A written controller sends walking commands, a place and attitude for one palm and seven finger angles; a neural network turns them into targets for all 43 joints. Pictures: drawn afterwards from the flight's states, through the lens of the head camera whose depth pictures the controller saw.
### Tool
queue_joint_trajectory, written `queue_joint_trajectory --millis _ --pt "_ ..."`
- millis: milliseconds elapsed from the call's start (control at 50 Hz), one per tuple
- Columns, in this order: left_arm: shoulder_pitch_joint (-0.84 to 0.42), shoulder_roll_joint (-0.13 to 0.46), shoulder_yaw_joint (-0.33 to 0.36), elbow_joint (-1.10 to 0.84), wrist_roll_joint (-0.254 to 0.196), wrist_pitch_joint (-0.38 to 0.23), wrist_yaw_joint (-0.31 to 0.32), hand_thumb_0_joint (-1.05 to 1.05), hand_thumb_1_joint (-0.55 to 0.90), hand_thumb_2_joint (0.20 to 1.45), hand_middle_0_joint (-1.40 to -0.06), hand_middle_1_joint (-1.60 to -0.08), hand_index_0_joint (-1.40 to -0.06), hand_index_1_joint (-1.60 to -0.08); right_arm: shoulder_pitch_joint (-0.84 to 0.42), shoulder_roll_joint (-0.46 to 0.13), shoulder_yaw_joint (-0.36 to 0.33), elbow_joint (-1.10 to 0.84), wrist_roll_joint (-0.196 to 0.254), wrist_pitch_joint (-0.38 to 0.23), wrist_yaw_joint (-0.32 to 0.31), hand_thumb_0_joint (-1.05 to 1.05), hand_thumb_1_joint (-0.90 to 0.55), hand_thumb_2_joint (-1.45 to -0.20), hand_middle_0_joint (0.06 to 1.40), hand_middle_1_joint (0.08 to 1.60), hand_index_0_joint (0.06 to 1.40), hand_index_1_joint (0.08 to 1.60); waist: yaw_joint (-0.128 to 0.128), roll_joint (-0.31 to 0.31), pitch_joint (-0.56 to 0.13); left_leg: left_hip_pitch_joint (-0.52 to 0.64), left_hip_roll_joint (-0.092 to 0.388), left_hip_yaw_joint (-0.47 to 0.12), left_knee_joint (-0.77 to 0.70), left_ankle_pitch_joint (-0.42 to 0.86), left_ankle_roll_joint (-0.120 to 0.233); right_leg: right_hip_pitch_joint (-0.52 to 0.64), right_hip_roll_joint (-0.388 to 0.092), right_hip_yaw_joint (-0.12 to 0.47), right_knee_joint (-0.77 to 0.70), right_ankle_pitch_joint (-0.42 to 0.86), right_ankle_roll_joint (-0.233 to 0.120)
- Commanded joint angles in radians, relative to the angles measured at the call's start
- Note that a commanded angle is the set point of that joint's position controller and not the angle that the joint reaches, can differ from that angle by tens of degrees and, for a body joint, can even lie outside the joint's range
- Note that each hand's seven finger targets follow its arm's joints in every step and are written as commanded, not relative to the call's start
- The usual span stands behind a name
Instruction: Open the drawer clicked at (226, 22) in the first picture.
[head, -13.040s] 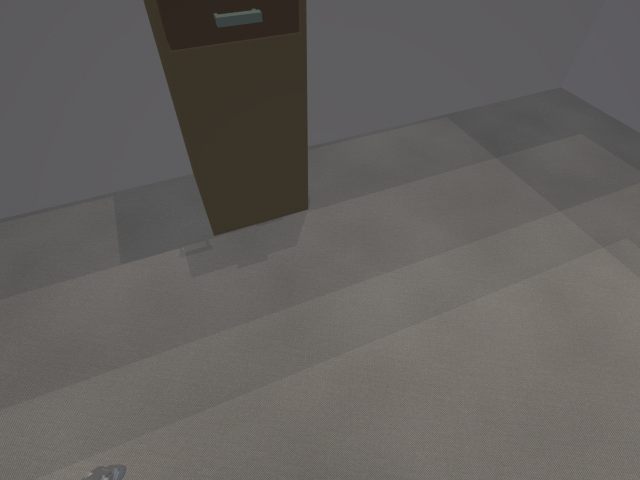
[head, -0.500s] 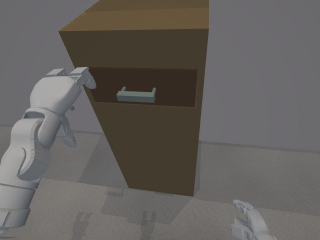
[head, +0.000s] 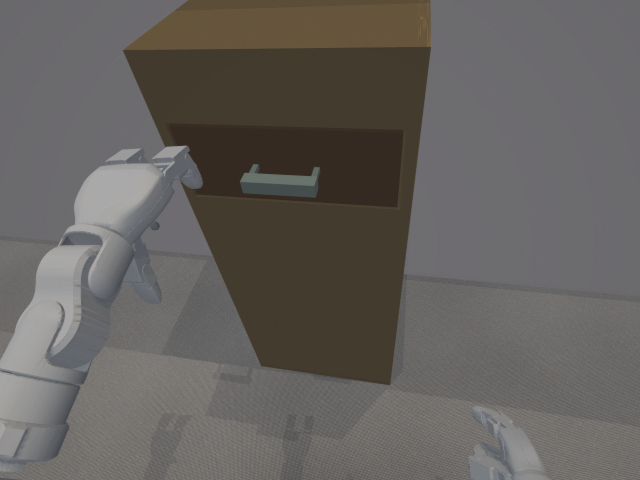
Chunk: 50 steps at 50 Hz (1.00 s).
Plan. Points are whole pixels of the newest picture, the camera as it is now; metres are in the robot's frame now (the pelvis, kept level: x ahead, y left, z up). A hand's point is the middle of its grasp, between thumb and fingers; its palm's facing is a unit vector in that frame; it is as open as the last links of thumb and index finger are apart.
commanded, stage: move the hooked fingers above the handle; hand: left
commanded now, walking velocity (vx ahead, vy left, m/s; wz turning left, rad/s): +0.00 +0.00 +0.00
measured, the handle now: (282, 177) +0.55 +0.15 +0.08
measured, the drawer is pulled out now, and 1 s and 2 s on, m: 0.00 0.00 0.00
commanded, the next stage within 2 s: none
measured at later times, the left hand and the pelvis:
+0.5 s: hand (211, 208) +0.39 +0.20 +0.15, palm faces +0.04 -0.06 -1.00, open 13.8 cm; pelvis +0.02 -0.02 +0.00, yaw +0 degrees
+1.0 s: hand (246, 186) +0.45 +0.17 +0.14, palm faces +0.01 -0.06 -1.00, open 13.8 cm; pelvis +0.04 -0.03 +0.00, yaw -1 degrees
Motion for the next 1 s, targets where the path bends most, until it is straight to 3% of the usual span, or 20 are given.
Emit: queue_joint_trajectory --millis 0,40,100,140,200,300,340,380,440,480,540,580,620,680,740,800,840,880,940,980 --pt "-0.416 0.250 0.138 -0.140 0.024 -0.041 0.036 0.000 -0.500 0.300 -0.300 -1.200 -0.300 -1.200 -0.135 -0.112 -0.038 -0.150 -0.005 -0.049 -0.022 0.000 -0.900 -0.900 0.200 0.300 0.200 0.300 -0.023 -0.078 -0.236 0.113 0.053 -0.083 -0.055 0.075 -0.042 0.003 0.007 0.037 -0.081 0.039 -0.016" --pt "-0.431 0.281 0.176 -0.139 0.021 -0.059 0.050 0.000 -0.500 0.300 -0.300 -1.200 -0.300 -1.200 -0.136 -0.112 -0.039 -0.149 -0.006 -0.050 -0.024 0.000 -0.900 -0.900 0.200 0.300 0.200 0.300 -0.012 -0.052 -0.271 0.126 0.050 -0.078 -0.043 0.107 -0.041 0.020 0.013 0.044 -0.081 0.063 -0.017" --pt "-0.432 0.254 0.166 -0.102 0.012 -0.073 0.071 0.000 -0.500 0.300 -0.300 -1.200 -0.300 -1.200 -0.124 -0.104 -0.040 -0.145 -0.009 -0.047 -0.022 0.000 -0.900 -0.900 0.200 0.300 0.200 0.300 -0.006 -0.040 -0.286 0.125 0.046 -0.071 -0.035 0.167 -0.045 0.037 0.006 0.040 -0.071 0.116 -0.020" --pt "-0.411 0.285 0.205 -0.065 0.012 -0.064 0.080 0.000 -0.500 0.300 -0.300 -1.200 -0.300 -1.200 -0.127 -0.110 -0.042 -0.144 -0.005 -0.040 -0.019 0.000 -0.900 -0.900 0.200 0.300 0.200 0.300 -0.002 -0.048 -0.287 0.111 0.046 -0.063 -0.027 0.188 -0.046 0.052 0.009 0.045 -0.071 0.145 -0.020" --pt "-0.433 0.191 0.102 -0.014 0.022 -0.037 0.072 0.000 -0.500 0.300 -0.300 -1.200 -0.300 -1.200 -0.121 -0.109 -0.043 -0.144 0.001 -0.024 -0.016 0.000 -0.900 -0.900 0.200 0.300 0.200 0.300 -0.025 -0.066 -0.252 0.095 0.049 -0.055 -0.029 0.175 -0.047 0.018 0.003 0.037 -0.071 0.141 -0.017" --pt "-0.498 0.181 0.058 -0.022 0.042 -0.042 0.054 0.000 -0.500 0.300 -0.300 -1.200 -0.300 -1.200 -0.106 -0.115 -0.050 -0.157 0.002 -0.017 -0.022 0.000 -0.900 -0.900 0.200 0.300 0.200 0.300 -0.039 -0.072 -0.294 0.103 0.041 -0.056 -0.015 0.167 -0.036 0.022 0.001 0.047 -0.064 0.148 -0.017" --pt "-0.506 0.223 0.095 -0.016 0.039 -0.055 0.057 0.000 -0.500 0.300 -0.300 -1.200 -0.300 -1.200 -0.100 -0.118 -0.052 -0.154 0.002 -0.018 -0.027 0.000 -0.900 -0.900 0.200 0.300 0.200 0.300 -0.036 -0.072 -0.318 0.107 0.038 -0.053 -0.003 0.177 -0.031 0.037 0.003 0.057 -0.063 0.171 -0.017" --pt "-0.521 0.223 0.102 0.000 0.032 -0.074 0.066 0.000 -0.500 0.300 -0.300 -1.200 -0.300 -1.200 -0.090 -0.116 -0.051 -0.149 0.000 -0.016 -0.030 0.000 -0.900 -0.900 0.200 0.300 0.200 0.300 -0.036 -0.084 -0.310 0.087 0.035 -0.052 -0.004 0.188 -0.029 0.047 -0.001 0.055 -0.057 0.195 -0.016" --pt "-0.517 0.287 0.172 0.030 0.029 -0.091 0.093 0.000 -0.500 0.300 -0.300 -1.200 -0.300 -1.200 -0.077 -0.125 -0.056 -0.138 0.001 -0.010 -0.031 0.000 -0.900 -0.900 0.200 0.300 0.200 0.300 -0.023 -0.075 -0.335 0.073 0.033 -0.047 0.003 0.223 -0.032 0.072 0.002 0.059 -0.048 0.234 -0.016" --pt "-0.526 0.232 0.133 0.029 0.027 -0.091 0.109 0.000 -0.500 0.300 -0.300 -1.200 -0.300 -1.200 -0.074 -0.116 -0.060 -0.139 0.002 -0.009 -0.025 0.000 -0.900 -0.900 0.200 0.300 0.200 0.300 -0.026 -0.060 -0.338 0.084 0.036 -0.041 0.011 0.258 -0.032 0.059 0.001 0.055 -0.037 0.267 -0.017" --pt "-0.513 0.233 0.133 0.074 0.036 -0.065 0.122 0.000 -0.500 0.300 -0.300 -1.200 -0.300 -1.200 -0.069 -0.123 -0.064 -0.138 0.005 0.001 -0.020 0.000 -0.900 -0.900 0.200 0.300 0.200 0.300 -0.027 -0.073 -0.342 0.076 0.037 -0.034 0.019 0.264 -0.033 0.059 0.004 0.059 -0.032 0.278 -0.016" --pt "-0.526 0.188 0.086 0.099 0.043 -0.049 0.118 0.000 -0.500 0.300 -0.300 -1.200 -0.300 -1.200 -0.062 -0.121 -0.064 -0.138 0.008 0.009 -0.019 0.000 -0.900 -0.900 0.200 0.300 0.200 0.300 -0.035 -0.103 -0.334 0.060 0.036 -0.034 0.019 0.256 -0.030 0.051 0.001 0.057 -0.026 0.286 -0.013" --pt "-0.548 0.173 0.057 0.097 0.052 -0.035 0.113 0.000 -0.500 0.300 -0.300 -1.200 -0.300 -1.200 -0.066 -0.122 -0.064 -0.143 0.009 0.016 -0.022 0.000 -0.900 -0.900 0.200 0.300 0.200 0.300 -0.042 -0.094 -0.344 0.069 0.035 -0.031 0.024 0.248 -0.028 0.041 0.000 0.059 -0.023 0.284 -0.012" --pt "-0.602 0.165 0.033 0.138 0.057 -0.031 0.101 0.000 -0.500 0.300 -0.300 -1.200 -0.300 -1.200 -0.051 -0.125 -0.064 -0.136 0.012 0.020 -0.030 0.000 -0.900 -0.900 0.200 0.300 0.200 0.300 -0.060 -0.119 -0.339 0.055 0.031 -0.031 0.033 0.223 -0.022 0.029 -0.002 0.063 -0.021 0.288 -0.008" --pt "-0.631 0.207 0.065 0.137 0.057 -0.049 0.104 0.000 -0.500 0.300 -0.300 -1.200 -0.300 -1.200 -0.040 -0.126 -0.066 -0.137 0.009 0.021 -0.037 0.000 -0.900 -0.900 0.200 0.300 0.200 0.300 -0.055 -0.108 -0.376 0.065 0.028 -0.030 0.047 0.246 -0.021 0.048 -0.002 0.071 -0.010 0.319 -0.009" --pt "-0.659 0.202 0.071 0.151 0.056 -0.069 0.115 0.000 -0.500 0.300 -0.300 -1.200 -0.300 -1.200 -0.030 -0.120 -0.068 -0.133 0.006 0.022 -0.041 0.000 -0.900 -0.900 0.200 0.300 0.200 0.300 -0.052 -0.104 -0.403 0.057 0.025 -0.025 0.060 0.283 -0.018 0.063 -0.005 0.072 0.010 0.387 -0.006" --pt "-0.657 0.225 0.096 0.216 0.057 -0.065 0.125 0.000 -0.500 0.300 -0.300 -1.200 -0.300 -1.200 -0.019 -0.124 -0.068 -0.124 0.006 0.027 -0.042 0.000 -0.900 -0.900 0.200 0.300 0.200 0.300 -0.053 -0.120 -0.381 0.036 0.027 -0.020 0.065 0.277 -0.022 0.057 -0.005 0.071 0.010 0.384 -0.006" --pt "-0.704 0.162 0.032 0.249 0.064 -0.061 0.130 0.000 -0.500 0.300 -0.300 -1.200 -0.300 -1.200 -0.012 -0.119 -0.068 -0.122 0.009 0.029 -0.043 0.000 -0.900 -0.900 0.200 0.300 0.200 0.300 -0.067 -0.114 -0.367 0.032 0.028 -0.020 0.067 0.263 -0.020 0.025 -0.003 0.066 0.014 0.367 -0.006" --pt "-0.744 0.193 0.044 0.287 0.081 -0.055 0.137 0.000 -0.500 0.300 -0.300 -1.200 -0.300 -1.200 0.006 -0.129 -0.073 -0.118 0.010 0.036 -0.047 0.000 -0.900 -0.900 0.200 0.300 0.200 0.300 -0.073 -0.126 -0.398 0.029 0.029 -0.020 0.077 0.269 -0.020 0.030 -0.003 0.070 0.022 0.369 -0.007" --pt "-0.784 0.142 -0.005 0.262 0.084 -0.060 0.137 0.000 -0.500 0.300 -0.300 -1.200 -0.300 -1.200 0.008 -0.117 -0.078 -0.129 0.011 0.035 -0.045 0.000 -0.900 -0.900 0.200 0.300 0.200 0.300 -0.079 -0.084 -0.428 0.053 0.026 -0.022 0.091 0.289 -0.016 0.019 -0.003 0.073 0.033 0.390 -0.008"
